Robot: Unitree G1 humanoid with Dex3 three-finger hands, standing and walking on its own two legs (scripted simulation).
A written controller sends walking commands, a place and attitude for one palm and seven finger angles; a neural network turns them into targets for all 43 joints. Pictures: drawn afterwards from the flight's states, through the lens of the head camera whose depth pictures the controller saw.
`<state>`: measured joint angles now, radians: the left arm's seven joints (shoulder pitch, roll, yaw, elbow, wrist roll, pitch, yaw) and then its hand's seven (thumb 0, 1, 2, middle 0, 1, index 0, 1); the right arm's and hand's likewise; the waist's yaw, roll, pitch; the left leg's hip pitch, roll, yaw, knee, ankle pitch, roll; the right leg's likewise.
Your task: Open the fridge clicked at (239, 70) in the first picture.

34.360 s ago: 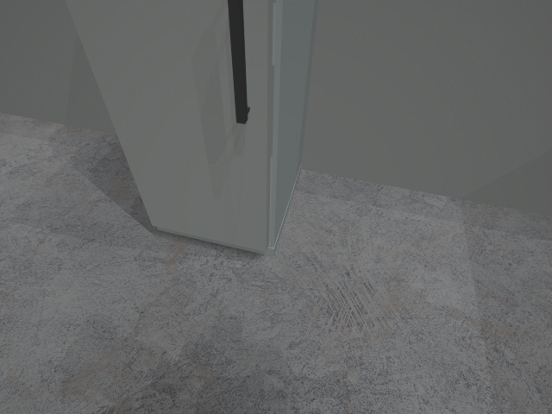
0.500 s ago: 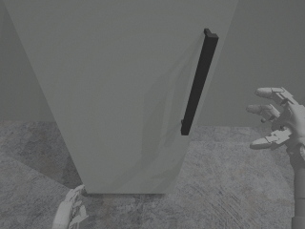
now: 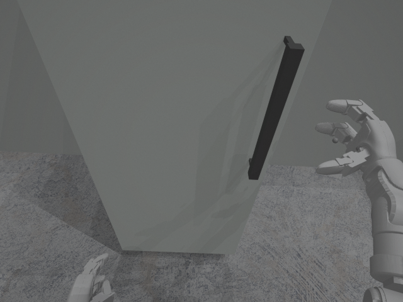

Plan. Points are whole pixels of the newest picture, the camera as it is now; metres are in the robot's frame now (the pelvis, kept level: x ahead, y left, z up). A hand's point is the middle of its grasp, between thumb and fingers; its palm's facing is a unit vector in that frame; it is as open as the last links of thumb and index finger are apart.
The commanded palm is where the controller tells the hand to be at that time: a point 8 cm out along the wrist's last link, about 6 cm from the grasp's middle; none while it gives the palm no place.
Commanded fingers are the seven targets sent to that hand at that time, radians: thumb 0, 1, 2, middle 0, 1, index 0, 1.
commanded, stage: move the hooked fingers beside the handle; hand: right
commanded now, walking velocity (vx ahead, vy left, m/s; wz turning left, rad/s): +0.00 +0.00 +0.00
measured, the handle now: (267, 119) +0.47 -0.11 +0.15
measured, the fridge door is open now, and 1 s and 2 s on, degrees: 0 0 0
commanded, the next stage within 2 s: feel for the door with the fingertips in 1.28 s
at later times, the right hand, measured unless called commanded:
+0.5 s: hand (302, 126) +0.42 -0.17 +0.18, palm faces -0.01 +1.00 -0.01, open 14.0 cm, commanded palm +0.40 -0.22 +0.19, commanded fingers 0.00 0.50 -0.30 0.30 1.20 0.30 1.20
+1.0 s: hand (308, 122) +0.42 -0.18 +0.19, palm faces -0.01 +1.00 +0.00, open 14.0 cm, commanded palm +0.40 -0.23 +0.18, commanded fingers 0.00 0.50 -0.30 0.30 1.20 0.30 1.20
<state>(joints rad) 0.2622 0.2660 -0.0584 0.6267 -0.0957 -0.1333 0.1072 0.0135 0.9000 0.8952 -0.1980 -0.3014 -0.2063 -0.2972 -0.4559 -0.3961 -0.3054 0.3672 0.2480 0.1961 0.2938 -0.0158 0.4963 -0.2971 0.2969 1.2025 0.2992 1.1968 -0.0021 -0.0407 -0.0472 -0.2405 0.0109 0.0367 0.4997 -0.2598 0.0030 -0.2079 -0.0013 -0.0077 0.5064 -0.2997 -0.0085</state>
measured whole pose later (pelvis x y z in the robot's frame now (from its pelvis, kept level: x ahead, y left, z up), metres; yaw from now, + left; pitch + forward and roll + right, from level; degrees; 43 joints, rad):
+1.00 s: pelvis +0.00 +0.00 +0.00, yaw +1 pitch +2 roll +0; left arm 0.30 0.26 -0.04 0.66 -0.08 -0.08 0.10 0.01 0.90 0.90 -0.20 -0.30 -0.21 -0.30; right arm -0.68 -0.35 -0.25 0.64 0.19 0.09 0.20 -0.02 0.50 -0.30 0.30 1.20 0.30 1.20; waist 0.02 -0.02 -0.04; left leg -0.27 0.01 0.03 0.47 -0.24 0.00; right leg -0.24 -0.01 -0.02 0.50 -0.29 -0.01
